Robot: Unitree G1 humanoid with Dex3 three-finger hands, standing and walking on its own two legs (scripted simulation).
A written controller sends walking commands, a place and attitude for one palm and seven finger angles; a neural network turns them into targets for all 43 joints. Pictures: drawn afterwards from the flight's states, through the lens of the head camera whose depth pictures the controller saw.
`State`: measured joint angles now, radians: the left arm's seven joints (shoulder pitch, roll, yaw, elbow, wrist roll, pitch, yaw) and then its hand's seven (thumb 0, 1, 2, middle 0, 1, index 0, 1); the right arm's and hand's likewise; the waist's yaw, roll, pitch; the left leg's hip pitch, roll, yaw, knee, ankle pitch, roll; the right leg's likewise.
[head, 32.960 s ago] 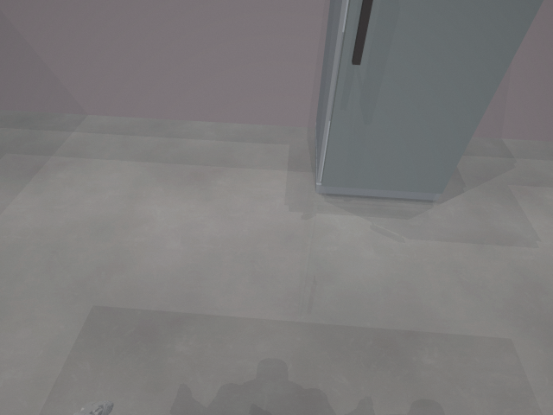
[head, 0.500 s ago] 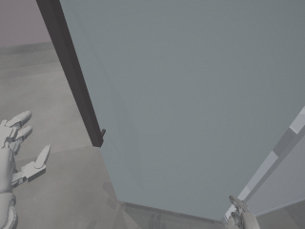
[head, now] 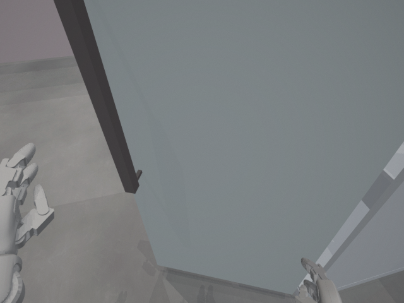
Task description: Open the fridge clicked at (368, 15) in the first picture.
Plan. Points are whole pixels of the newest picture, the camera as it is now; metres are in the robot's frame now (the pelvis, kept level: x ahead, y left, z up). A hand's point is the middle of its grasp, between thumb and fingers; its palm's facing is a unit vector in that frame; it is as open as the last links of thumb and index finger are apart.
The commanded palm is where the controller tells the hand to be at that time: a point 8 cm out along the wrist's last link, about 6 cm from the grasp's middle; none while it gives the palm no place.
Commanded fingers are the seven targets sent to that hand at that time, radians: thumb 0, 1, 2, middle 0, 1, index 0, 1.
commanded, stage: step back with the hand held close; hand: left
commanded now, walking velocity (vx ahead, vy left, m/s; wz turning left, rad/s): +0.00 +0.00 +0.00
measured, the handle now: (114, 113) +0.41 +0.25 +0.19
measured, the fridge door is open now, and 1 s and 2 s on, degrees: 64 64 64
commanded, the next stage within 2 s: stop stepping back and stand still in 1.24 s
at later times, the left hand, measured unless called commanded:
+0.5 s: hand (22, 230) +0.16 +0.29 +0.16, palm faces +0.37 -0.79 -0.49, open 7.4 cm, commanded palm +0.09 +0.33 +0.17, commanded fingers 0.00 0.90 0.90 -0.20 -0.30 -0.20 -0.30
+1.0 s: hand out of the picture +0.07 +0.32 +0.18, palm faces +0.49 -0.77 -0.42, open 7.4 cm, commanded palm +0.00 +0.34 +0.17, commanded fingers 0.00 0.90 0.90 -0.20 -0.30 -0.20 -0.30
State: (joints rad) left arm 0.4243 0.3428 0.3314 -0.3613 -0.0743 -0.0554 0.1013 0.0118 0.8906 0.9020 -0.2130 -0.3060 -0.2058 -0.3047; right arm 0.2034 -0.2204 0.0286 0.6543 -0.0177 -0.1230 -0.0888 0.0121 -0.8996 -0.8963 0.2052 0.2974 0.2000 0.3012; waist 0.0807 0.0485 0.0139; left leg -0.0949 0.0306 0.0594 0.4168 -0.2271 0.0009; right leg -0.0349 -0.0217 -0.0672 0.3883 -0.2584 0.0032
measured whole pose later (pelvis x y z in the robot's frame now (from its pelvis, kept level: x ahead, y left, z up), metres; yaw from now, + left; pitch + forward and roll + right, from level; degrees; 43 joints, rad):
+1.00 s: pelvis -0.13 +0.04 -0.01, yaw +2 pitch +1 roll -6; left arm 0.48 0.45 0.48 -0.53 -0.04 -0.25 0.16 0.01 0.89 0.90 -0.22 -0.30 -0.21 -0.30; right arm 0.24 -0.17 0.00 0.63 -0.02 -0.13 -0.05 0.01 -0.90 -0.90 0.21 0.30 0.20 0.30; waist -0.01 0.02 0.00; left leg -0.45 0.04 -0.02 0.47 -0.05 0.06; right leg -0.32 0.09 -0.03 0.92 -0.48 0.00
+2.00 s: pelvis -0.30 +0.04 -0.02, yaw +2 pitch -1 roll +0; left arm 0.52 0.48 0.48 -0.48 -0.01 -0.23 0.16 0.01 0.89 0.90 -0.22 -0.30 -0.21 -0.30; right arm 0.31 -0.17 0.02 0.63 -0.02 -0.17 -0.06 0.01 -0.90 -0.90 0.21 0.30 0.20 0.30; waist -0.03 -0.01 -0.03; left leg -0.23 0.07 0.02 0.64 -0.40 -0.01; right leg -0.32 0.01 -0.11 0.59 -0.30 -0.02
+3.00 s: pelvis -0.28 +0.07 +0.00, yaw +5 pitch -1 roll +0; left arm 0.22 0.17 0.00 1.13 0.01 0.00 0.02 0.00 0.91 0.90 -0.20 -0.30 -0.20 -0.30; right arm 0.25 -0.17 0.00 1.11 -0.02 0.00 -0.03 0.00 -0.91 -0.90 0.20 0.30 0.20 0.30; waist -0.01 0.01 0.01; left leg -0.12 -0.03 0.06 0.39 -0.25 0.05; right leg -0.18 0.01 0.00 0.39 -0.19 0.00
